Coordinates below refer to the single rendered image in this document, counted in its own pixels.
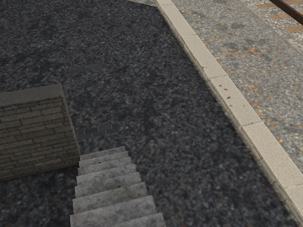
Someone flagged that stairs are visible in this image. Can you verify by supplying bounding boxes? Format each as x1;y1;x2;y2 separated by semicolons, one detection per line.
70;146;167;227

